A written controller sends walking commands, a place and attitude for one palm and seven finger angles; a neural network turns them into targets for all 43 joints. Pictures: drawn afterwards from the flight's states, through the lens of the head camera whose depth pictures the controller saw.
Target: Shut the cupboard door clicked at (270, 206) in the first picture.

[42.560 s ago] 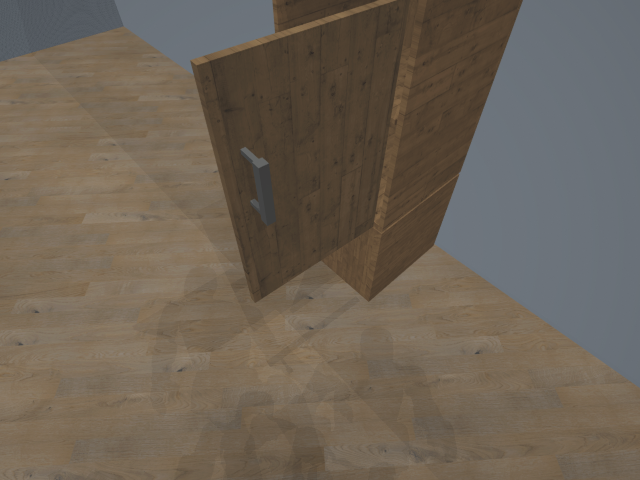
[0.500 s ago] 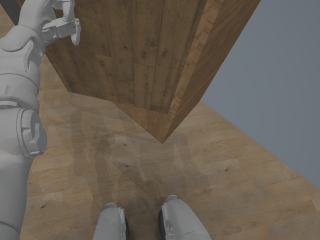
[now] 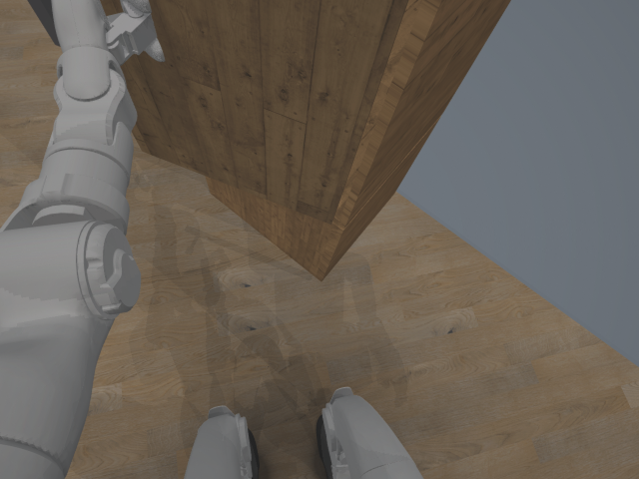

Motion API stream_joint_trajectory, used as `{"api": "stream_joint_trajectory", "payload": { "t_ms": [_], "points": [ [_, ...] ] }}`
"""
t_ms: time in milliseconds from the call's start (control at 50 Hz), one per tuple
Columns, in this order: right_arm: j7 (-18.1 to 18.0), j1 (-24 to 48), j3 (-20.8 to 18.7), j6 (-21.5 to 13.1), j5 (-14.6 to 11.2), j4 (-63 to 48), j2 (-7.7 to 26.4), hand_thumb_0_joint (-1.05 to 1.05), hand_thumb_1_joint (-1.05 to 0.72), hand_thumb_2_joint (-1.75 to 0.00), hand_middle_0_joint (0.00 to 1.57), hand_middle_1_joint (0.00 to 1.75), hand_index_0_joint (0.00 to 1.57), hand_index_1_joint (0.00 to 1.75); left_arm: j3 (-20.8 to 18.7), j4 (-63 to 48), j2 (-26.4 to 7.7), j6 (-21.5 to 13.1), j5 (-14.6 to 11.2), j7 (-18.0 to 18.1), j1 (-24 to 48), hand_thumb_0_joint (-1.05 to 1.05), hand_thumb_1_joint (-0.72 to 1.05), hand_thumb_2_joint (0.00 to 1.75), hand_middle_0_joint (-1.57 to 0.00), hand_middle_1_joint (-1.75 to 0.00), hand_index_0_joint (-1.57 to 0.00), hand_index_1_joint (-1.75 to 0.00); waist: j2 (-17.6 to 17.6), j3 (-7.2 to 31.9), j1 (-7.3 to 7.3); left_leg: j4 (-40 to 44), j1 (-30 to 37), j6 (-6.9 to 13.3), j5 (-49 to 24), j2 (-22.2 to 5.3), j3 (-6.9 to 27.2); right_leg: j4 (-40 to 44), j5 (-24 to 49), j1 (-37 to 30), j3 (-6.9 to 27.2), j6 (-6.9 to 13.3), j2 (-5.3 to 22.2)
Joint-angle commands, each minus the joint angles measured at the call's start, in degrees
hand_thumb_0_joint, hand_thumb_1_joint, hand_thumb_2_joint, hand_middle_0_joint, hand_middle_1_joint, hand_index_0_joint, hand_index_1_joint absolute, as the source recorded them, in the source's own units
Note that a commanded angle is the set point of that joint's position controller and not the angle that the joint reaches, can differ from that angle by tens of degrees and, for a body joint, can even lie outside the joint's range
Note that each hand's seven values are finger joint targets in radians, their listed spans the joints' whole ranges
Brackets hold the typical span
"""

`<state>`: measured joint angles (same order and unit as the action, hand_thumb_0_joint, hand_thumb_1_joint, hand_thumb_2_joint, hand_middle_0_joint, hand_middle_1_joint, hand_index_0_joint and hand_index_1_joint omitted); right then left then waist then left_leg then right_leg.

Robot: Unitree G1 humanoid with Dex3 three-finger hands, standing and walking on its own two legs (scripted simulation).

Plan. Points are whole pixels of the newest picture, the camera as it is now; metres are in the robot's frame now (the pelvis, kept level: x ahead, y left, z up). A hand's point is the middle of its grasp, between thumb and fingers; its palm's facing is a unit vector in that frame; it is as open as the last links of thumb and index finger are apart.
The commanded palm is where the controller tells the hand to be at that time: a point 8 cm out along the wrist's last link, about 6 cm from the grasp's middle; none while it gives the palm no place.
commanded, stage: pull the fist back off the door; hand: left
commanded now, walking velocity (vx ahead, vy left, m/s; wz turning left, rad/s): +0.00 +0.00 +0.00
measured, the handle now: out of the picture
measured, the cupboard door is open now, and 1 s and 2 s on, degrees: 18 18 18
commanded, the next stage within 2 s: draw the hand back to the body in 0.66 s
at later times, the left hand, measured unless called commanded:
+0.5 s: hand (153, 87) +0.52 +0.10 +0.12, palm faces +0.06 -1.00 -0.01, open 3.1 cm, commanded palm +0.48 +0.13 +0.13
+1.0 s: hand (117, 118) +0.46 +0.12 +0.15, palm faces +0.08 -1.00 -0.03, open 3.1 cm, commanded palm +0.41 +0.17 +0.16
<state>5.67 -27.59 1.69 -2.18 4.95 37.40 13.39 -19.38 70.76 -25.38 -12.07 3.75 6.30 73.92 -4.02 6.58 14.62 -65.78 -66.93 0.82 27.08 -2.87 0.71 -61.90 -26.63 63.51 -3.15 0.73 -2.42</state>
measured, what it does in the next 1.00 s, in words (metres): rises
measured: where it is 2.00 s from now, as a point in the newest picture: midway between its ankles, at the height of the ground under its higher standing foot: outside the picture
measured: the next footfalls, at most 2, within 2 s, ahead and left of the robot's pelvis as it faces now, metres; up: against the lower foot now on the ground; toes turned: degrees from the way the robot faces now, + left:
none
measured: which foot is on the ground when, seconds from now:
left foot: down 0.00-1.00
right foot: down 0.00-1.00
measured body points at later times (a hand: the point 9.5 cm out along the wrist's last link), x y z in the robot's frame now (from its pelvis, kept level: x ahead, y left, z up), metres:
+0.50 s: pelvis +0.03 -0.01 +0.04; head +0.13 -0.01 +0.48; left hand +0.51 +0.15 +0.12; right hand +0.04 -0.28 -0.08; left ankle +0.02 +0.11 -0.64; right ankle +0.01 -0.12 -0.64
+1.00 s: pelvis +0.01 -0.02 +0.05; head +0.08 -0.03 +0.50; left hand +0.45 +0.17 +0.15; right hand +0.05 -0.27 -0.08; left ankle +0.02 +0.11 -0.64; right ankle +0.01 -0.12 -0.64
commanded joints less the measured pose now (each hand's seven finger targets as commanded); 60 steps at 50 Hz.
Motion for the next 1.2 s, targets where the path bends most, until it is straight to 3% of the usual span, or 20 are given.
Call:
{"api": "stream_joint_trajectory", "payload": {
  "t_ms": [0,80,140,200,220,260,340,500,580,680,720,760,820,880,940,1000,1040,1080,1120,1180],
  "points": [
    [-0.3,-13.5,-5.0,1.4,-0.7,-0.7,12.0,0.0,-0.9,-0.9,0.2,0.3,0.2,0.3,1.7,-12.9,-7.4,-6.0,0.1,-0.2,30.4,0.0,0.9,0.9,-1.3,-1.5,-1.3,-1.5,-6.5,34.9,2.52,8.2,34.7,0.4,-23.4,1.0,3.9,10.6,19.7,-14.9,0.7,0.1,-1.1],
    [-1.0,-12.7,-4.7,1.8,-0.9,-1.7,11.3,0.0,-0.9,-0.9,0.2,0.3,0.2,0.3,-3.5,-15.8,-11.3,-9.2,-2.4,-0.5,25.3,0.0,0.9,0.9,-1.3,-1.5,-1.3,-1.5,-6.1,36.3,-0.74,9.9,35.5,0.5,-27.3,1.6,2.6,11.2,25.6,-21.9,1.4,0.1,-1.1],
    [-0.8,-12.1,-4.8,2.0,-1.1,-1.9,10.7,0.0,-0.9,-0.9,0.2,0.3,0.2,0.3,-3.6,-12.5,-10.0,-11.3,-1.6,-0.3,16.1,0.0,0.9,0.9,-1.3,-1.5,-1.3,-1.5,-2.9,31.2,-1.8,10.7,32.5,0.6,-27.1,1.9,1.2,11.8,28.1,-24.2,1.7,-0.1,-0.9],
    [-0.7,-11.3,-5.3,2.8,-1.7,-2.8,10.8,0.0,-0.9,-0.9,0.2,0.3,0.2,0.3,-1.7,-11.7,-6.7,-11.4,-2.1,-1.1,8.9,0.0,0.9,0.9,-1.3,-1.5,-1.3,-1.5,1.9,27.3,-2.65,12.4,29.9,0.9,-24.8,2.3,-0.1,13.3,29.3,-28.0,2.2,-0.3,-0.8],
    [-0.8,-10.6,-5.5,3.0,-1.9,-3.5,10.7,0.0,-0.9,-0.9,0.2,0.3,0.2,0.3,-0.5,-13.2,-4.5,-11.8,-3.0,-1.8,7.8,0.0,0.9,0.9,-1.3,-1.5,-1.3,-1.5,-0.2,28.0,-3.14,12.9,32.2,0.8,-26.1,2.6,-0.3,13.5,30.3,-28.1,2.3,0.0,-0.8],
    [-0.9,-9.4,-5.8,3.2,-2.4,-3.7,10.4,0.0,-0.9,-0.9,0.2,0.3,0.2,0.3,2.7,-14.8,0.3,-12.0,-4.7,-2.8,6.3,0.0,0.9,0.9,-1.3,-1.5,-1.3,-1.5,1.4,26.7,-2.78,13.3,33.6,0.7,-25.9,2.5,-0.6,14.4,30.3,-27.8,2.1,-0.3,-0.8],
    [-1.6,-7.3,-6.3,3.3,-3.0,-3.8,10.1,0.0,-0.9,-0.9,0.2,0.3,0.2,0.3,3.9,-21.4,2.5,-14.0,-6.9,-3.4,5.1,0.0,0.9,0.9,-1.3,-1.5,-1.3,-1.5,0.3,27.8,-3.89,13.7,36.7,0.7,-26.7,2.8,-1.0,14.6,31.9,-29.2,2.3,-0.2,-0.6],
    [-2.3,-2.8,-6.6,2.9,-3.8,-2.7,9.5,0.0,-0.9,-0.9,0.2,0.3,0.2,0.3,9.6,-24.9,8.0,-15.7,-6.9,-2.1,2.6,0.0,0.9,0.9,-1.3,-1.5,-1.3,-1.5,0.2,25.4,-4.2,14.2,40.6,0.3,-24.6,2.5,-0.2,14.8,27.6,-26.1,1.7,-0.1,-0.2],
    [-2.7,-0.9,-6.2,2.7,-4.0,-3.3,9.3,0.0,-0.9,-0.9,0.2,0.3,0.2,0.3,8.6,-26.3,7.0,-15.6,-6.8,-0.8,0.9,0.0,0.9,0.9,-1.3,-1.5,-1.3,-1.5,0.7,26.0,-5.46,14.7,40.5,0.2,-25.3,2.7,-0.3,14.3,28.8,-28.0,1.9,0.0,0.2],
    [-3.5,0.7,-5.4,2.6,-4.0,-3.4,9.1,0.0,-0.9,-0.9,0.2,0.3,0.2,0.3,6.7,-19.9,4.6,-15.1,-6.0,0.2,2.5,0.0,0.9,0.9,-1.3,-1.5,-1.3,-1.5,6.7,20.2,-4.34,15.5,33.0,0.8,-16.8,3.3,-0.9,15.9,24.1,-28.7,3.1,-0.7,0.6],
    [-3.8,0.5,-5.3,2.4,-3.8,-3.5,9.3,0.0,-0.9,-0.9,0.2,0.3,0.2,0.3,5.2,-19.7,2.5,-15.7,-5.7,0.2,4.0,0.0,0.9,0.9,-1.3,-1.5,-1.3,-1.5,6.1,21.7,-4.59,15.4,32.2,0.9,-15.9,3.6,-1.0,15.7,23.8,-29.9,3.7,-0.7,0.8],
    [-3.7,1.1,-5.1,2.0,-3.8,-3.7,9.0,0.0,-0.9,-0.9,0.2,0.3,0.2,0.3,6.0,-18.4,3.7,-16.0,-6.1,-0.6,3.1,0.0,0.9,0.9,-1.3,-1.5,-1.3,-1.5,4.9,22.7,-4.85,15.2,32.4,0.8,-15.7,3.6,-1.0,15.6,23.2,-29.6,3.6,-0.6,0.9],
    [-3.8,1.1,-5.3,2.2,-4.2,-6.1,9.4,0.0,-0.9,-0.9,0.2,0.3,0.2,0.3,1.3,-23.3,-1.2,-16.2,-7.3,-2.7,-5.8,0.0,0.9,0.9,-1.3,-1.5,-1.3,-1.5,3.2,29.1,-9.12,16.4,35.0,0.7,-20.3,3.9,-1.9,15.1,28.7,-36.9,4.0,-0.2,0.7],
    [-3.9,2.4,-5.3,2.5,-5.4,-8.3,9.0,0.0,-0.9,-0.9,0.2,0.3,0.2,0.3,4.0,-31.2,1.2,-14.3,-8.9,-5.7,-14.1,0.0,0.9,0.9,-1.3,-1.5,-1.3,-1.5,4.1,28.3,-10.33,18.7,36.7,0.8,-22.1,3.7,-2.7,16.9,31.8,-40.9,3.7,-0.2,0.4],
    [-4.6,3.9,-5.2,2.5,-6.7,-9.6,9.0,0.0,-0.9,-0.9,0.2,0.3,0.2,0.3,4.9,-37.9,2.7,-11.0,-12.0,-7.6,-20.7,0.0,0.9,0.9,-1.3,-1.5,-1.3,-1.5,7.7,23.2,-10.44,21.4,37.3,1.2,-20.0,3.4,-3.2,20.4,30.6,-42.8,3.4,-0.7,0.3],
    [-5.4,6.2,-5.2,1.8,-7.4,-10.2,8.7,0.0,-0.9,-0.9,0.2,0.3,0.2,0.3,6.6,-47.0,3.5,-9.4,-13.9,-8.7,-24.2,0.0,0.9,0.9,-1.3,-1.5,-1.3,-1.5,6.6,20.0,-10.72,23.8,40.1,1.4,-17.8,3.5,-3.3,23.6,27.0,-43.5,3.5,-0.8,0.4],
    [-6.1,7.9,-5.0,0.9,-7.8,-10.0,8.2,0.0,-0.9,-0.9,0.2,0.3,0.2,0.3,8.2,-52.4,4.2,-9.2,-14.1,-8.9,-25.7,0.0,0.9,0.9,-1.3,-1.5,-1.3,-1.5,2.3,18.0,-10.61,24.8,43.8,1.4,-18.0,3.2,-3.0,24.3,25.3,-42.0,2.9,-0.5,0.3],
    [-6.5,9.1,-4.7,0.1,-7.9,-9.6,8.2,0.0,-0.9,-0.9,0.2,0.3,0.2,0.3,9.4,-53.4,5.1,-8.1,-14.2,-9.2,-29.3,0.0,0.9,0.9,-1.3,-1.5,-1.3,-1.5,3.6,14.4,-10.55,26.3,44.4,1.3,-15.7,3.0,-2.6,25.7,21.6,-40.8,2.5,-0.5,0.3],
    [-7.0,10.5,-4.4,-0.5,-8.2,-9.8,8.4,0.0,-0.9,-0.9,0.2,0.3,0.2,0.3,9.8,-55.4,4.9,-6.7,-14.5,-9.7,-31.6,0.0,0.9,0.9,-1.3,-1.5,-1.3,-1.5,1.4,12.1,-11.04,27.6,45.8,1.2,-14.3,3.1,-2.2,26.6,18.7,-40.2,2.2,-0.2,0.4],
    [-7.3,13.6,-3.9,-1.4,-8.6,-10.8,8.2,0.0,-0.9,-0.9,0.2,0.3,0.2,0.3,9.8,-59.2,4.8,-4.3,-15.3,-10.5,-37.8,0.0,0.9,0.9,-1.27,-1.47,-1.27,-1.47,1.8,11.3,-12.57,29.4,47.4,1.1,-14.6,3.0,-1.8,27.2,18.5,-42.0,1.8,0.0,0.7]
  ]
}}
